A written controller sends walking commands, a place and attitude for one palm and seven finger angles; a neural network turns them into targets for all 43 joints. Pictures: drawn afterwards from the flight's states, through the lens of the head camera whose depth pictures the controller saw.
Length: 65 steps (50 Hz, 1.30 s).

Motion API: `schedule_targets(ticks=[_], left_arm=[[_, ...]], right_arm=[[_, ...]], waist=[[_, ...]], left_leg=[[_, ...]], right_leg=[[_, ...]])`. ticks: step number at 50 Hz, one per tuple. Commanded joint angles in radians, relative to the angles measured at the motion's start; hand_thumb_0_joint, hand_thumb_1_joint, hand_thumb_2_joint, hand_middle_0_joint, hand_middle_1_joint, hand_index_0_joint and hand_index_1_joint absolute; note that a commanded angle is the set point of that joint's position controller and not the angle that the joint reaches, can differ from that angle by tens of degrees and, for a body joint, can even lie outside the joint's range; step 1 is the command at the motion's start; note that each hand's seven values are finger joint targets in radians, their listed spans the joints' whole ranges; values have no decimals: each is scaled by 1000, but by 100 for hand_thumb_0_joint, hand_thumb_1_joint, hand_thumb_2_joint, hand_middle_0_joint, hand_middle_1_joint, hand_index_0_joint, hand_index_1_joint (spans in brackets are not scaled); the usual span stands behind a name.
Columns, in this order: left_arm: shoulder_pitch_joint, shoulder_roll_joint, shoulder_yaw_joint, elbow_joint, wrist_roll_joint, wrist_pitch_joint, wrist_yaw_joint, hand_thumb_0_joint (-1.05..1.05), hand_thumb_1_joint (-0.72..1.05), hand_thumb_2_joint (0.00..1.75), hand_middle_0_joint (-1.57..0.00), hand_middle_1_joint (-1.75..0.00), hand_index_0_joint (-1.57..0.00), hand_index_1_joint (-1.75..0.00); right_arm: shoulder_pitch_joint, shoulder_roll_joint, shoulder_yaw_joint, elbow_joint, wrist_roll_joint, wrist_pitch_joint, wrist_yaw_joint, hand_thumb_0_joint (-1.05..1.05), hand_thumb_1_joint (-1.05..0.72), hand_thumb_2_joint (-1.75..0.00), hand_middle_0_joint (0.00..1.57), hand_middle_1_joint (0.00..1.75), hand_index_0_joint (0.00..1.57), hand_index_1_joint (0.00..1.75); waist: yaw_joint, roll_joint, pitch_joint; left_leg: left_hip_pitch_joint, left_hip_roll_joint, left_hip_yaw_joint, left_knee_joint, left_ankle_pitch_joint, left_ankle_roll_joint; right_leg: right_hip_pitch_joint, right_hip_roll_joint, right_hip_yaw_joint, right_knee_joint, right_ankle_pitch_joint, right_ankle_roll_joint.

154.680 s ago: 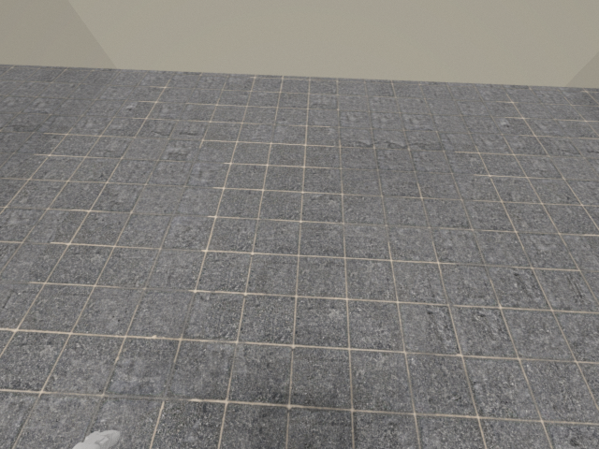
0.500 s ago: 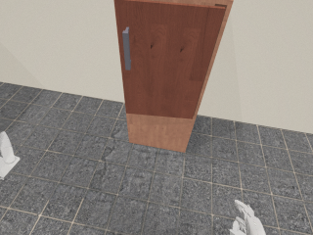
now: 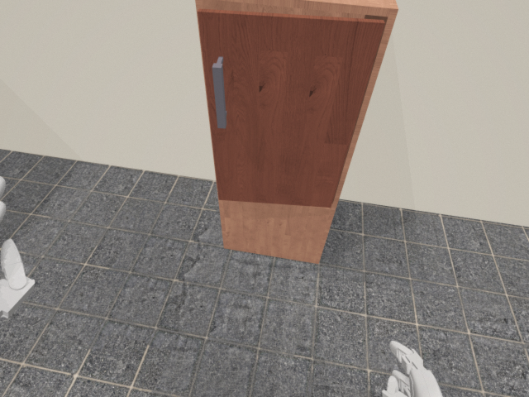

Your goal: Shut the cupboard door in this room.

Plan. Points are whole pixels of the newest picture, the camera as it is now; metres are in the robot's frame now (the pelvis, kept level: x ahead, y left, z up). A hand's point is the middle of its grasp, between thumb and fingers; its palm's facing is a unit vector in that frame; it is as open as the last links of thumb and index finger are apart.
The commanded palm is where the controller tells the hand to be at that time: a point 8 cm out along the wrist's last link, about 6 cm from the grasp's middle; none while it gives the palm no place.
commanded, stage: stop stepping back and stand still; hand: left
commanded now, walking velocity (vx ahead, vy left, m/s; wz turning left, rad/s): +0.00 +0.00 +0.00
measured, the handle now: (221, 93) +0.75 +0.15 +0.06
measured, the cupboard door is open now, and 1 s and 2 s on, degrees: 6 6 6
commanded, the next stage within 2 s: let the arm hang, fingers relaxed in 0.38 s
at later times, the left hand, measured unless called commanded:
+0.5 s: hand (17, 305) +0.18 +0.28 +0.15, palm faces +0.43 -0.78 -0.45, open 7.4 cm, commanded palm none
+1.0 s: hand out of the picture -0.07 +0.18 -0.18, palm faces +0.03 -0.98 -0.19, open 7.2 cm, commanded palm none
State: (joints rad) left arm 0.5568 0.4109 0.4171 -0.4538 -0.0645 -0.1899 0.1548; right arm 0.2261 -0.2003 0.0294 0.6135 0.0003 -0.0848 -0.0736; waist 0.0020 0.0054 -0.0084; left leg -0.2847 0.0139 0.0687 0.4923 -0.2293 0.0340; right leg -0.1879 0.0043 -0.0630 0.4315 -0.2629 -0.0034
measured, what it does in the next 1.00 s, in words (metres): stands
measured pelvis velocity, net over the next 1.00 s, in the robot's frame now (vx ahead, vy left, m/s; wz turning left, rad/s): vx -0.03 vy -0.01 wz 0.02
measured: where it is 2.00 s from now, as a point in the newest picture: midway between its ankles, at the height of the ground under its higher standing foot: outside the picture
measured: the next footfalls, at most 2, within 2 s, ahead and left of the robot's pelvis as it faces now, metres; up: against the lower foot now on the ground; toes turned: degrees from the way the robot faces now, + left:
none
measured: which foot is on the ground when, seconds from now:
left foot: down 0.00-1.00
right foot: down 0.00-1.00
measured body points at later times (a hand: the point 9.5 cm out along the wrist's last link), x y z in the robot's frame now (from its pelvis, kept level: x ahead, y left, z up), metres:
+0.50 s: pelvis -0.01 +0.01 +0.00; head -0.01 +0.01 +0.45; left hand +0.15 +0.32 +0.17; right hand +0.16 -0.22 -0.08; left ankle +0.02 +0.09 -0.74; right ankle -0.02 -0.12 -0.74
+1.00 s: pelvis -0.03 -0.01 +0.00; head +0.00 +0.00 +0.45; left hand -0.07 +0.23 -0.16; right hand -0.05 -0.25 -0.15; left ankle +0.02 +0.09 -0.74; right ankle -0.02 -0.12 -0.74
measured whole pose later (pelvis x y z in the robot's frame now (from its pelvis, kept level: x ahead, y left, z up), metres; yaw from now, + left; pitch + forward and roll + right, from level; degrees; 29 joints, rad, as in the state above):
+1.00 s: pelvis -0.03 -0.01 +0.00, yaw +1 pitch -1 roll -1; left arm 0.32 0.19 0.01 1.11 0.01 0.03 0.01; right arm 0.31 -0.19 0.01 1.09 -0.02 0.04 -0.02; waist 0.00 0.00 0.08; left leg -0.29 0.02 0.04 0.47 -0.17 0.03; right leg -0.19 0.01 -0.09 0.43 -0.22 -0.02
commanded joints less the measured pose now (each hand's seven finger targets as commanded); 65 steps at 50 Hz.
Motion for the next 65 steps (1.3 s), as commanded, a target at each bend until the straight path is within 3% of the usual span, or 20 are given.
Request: schedule_targets(ticks=[1, 23, 24, 25, 26, 28, 30, 32, 34, 35, 38, 40, 45, 49, 55, 65], left_arm=[[-46, 185, 123, -192, 2, -55, 24, 0, 90, 90, -20, -30, -20, -30], [-55, 156, 92, -183, 10, -55, 24, 0, 90, 90, -20, -30, -20, -30], [-116, -6, -320, 579, 80, 81, -111, 0, 90, 90, -20, -30, -20, -30], [-136, -6, -298, 596, 77, 173, -138, 0, 90, 90, -20, -30, -20, -30], [-162, -20, -308, 624, 85, 184, -144, 0, 90, 90, -20, -30, -20, -30], [-202, 2, -325, 722, 86, 190, -151, 0, 90, 90, -20, -30, -20, -30], [-231, 9, -339, 853, 90, 192, -154, 0, 90, 90, -20, -30, -20, -30], [-266, 3, -360, 985, 90, 196, -151, 0, 90, 90, -20, -30, -20, -30], [-307, -9, -379, 1102, 90, 201, -148, 0, 90, 90, -20, -30, -20, -30], [-322, -16, -384, 1152, 89, 202, -146, 0, 90, 90, -20, -30, -20, -30], [-312, -41, -390, 1284, 84, 195, -142, 0, 90, 90, -20, -30, -20, -30], [-274, -69, -374, 1354, 84, 195, -139, 0, 90, 90, -20, -30, -20, -30], [-250, -82, -380, 1468, 79, 188, -138, 0, 90, 90, -20, -30, -20, -30], [-240, -104, -384, 1522, 79, 190, -135, 0, 90, 90, -20, -30, -20, -30], [-221, -132, -385, 1559, 80, 194, -130, 0, 90, 90, -20, -30, -20, -30], [-214, -163, -387, 1564, 82, 191, -124, 0, 90, 90, -20, -30, -20, -30]], right_arm=[[-91, -138, -53, -146, 2, -65, -16, 0, -90, -90, 20, 30, 20, 30], [-93, -137, -50, -145, 0, -74, -18, 0, -90, -90, 20, 30, 20, 30], [-163, -313, -88, 71, 19, -121, 75, 0, -90, -90, 20, 30, 20, 30], [-86, -280, -93, 67, 16, -39, 78, 0, -90, -90, 20, 30, 20, 30], [-55, -269, -93, 72, 4, -18, 76, 0, -90, -90, 20, 30, 20, 30], [-80, -281, -74, 68, -2, 13, 72, 0, -90, -90, 20, 30, 20, 30], [-97, -266, -61, 93, -12, 34, 73, 0, -90, -90, 20, 30, 20, 30], [-89, -224, -50, 130, -16, 59, 77, 0, -90, -90, 20, 30, 20, 30], [-63, -185, -39, 174, -23, 81, 77, 0, -90, -90, 20, 30, 20, 30], [-58, -175, -38, 197, -25, 86, 76, 0, -90, -90, 20, 30, 20, 30], [-34, -151, -35, 264, -25, 88, 67, 0, -90, -90, 20, 30, 20, 30], [-27, -138, -41, 301, -28, 87, 58, 0, -90, -90, 20, 30, 20, 30], [40, -118, -46, 381, -19, 87, 45, 0, -90, -90, 20, 30, 20, 30], [87, -99, -49, 427, -17, 93, 41, 0, -90, -90, 20, 30, 20, 30], [119, -74, -51, 455, -18, 94, 37, 0, -90, -90, 20, 30, 20, 30], [119, -36, -46, 475, -18, 88, 37, 0, -90, -90, 20, 30, 20, 30]], waist=[[2, 67, -83], [3, 83, -70], [-32, 77, 41], [-27, 93, -48], [-22, 49, -82], [-6, -43, -62], [7, -136, -46], [0, -154, -21], [-19, -128, 0], [-24, -81, 7], [-19, 47, -7], [-1, 146, -11], [-4, 74, -8], [-9, 12, 50], [-9, -5, 85], [-6, -24, 103]], left_leg=[[15, 88, -122, -132, 100, -20], [7, 78, -131, -179, 14, -27], [-26, 107, -141, -9, 273, -18], [56, 113, -113, -12, 340, -29], [61, 131, -130, -5, 377, -9], [-25, 154, -186, -53, 275, 35], [-48, 132, -190, -64, 186, 32], [-16, 90, -162, -44, 115, 12], [34, 54, -130, -25, 61, -5], [58, 50, -124, -28, 51, -9], [59, 69, -137, -80, 54, -10], [20, 80, -147, -121, -1, -3], [35, 85, -144, -120, 18, -4], [41, 87, -137, -128, -7, -2], [28, 90, -141, -157, -49, 4], [32, 90, -138, -174, -4, 3]], right_leg=[[36, -53, 74, -58, 143, -3], [33, -38, 52, -84, 83, 2], [-114, -109, 2, 49, 164, -22], [-124, -105, 58, 22, 106, -26], [-120, -79, 44, 63, 53, -30], [-63, -61, 50, 102, -20, -28], [-37, -82, 79, 57, 4, -33], [-86, -123, 131, -2, -12, -51], [-144, -151, 168, -61, -63, -68], [-163, -150, 175, -75, -83, -72], [-107, -122, 156, -72, -60, -59], [-43, -104, 137, -69, -41, -55], [-10, -113, 132, -107, -16, -63], [-49, -113, 123, -135, -59, -62], [-65, -103, 116, -132, -86, -56], [-61, -100, 106, -116, -22, -43]])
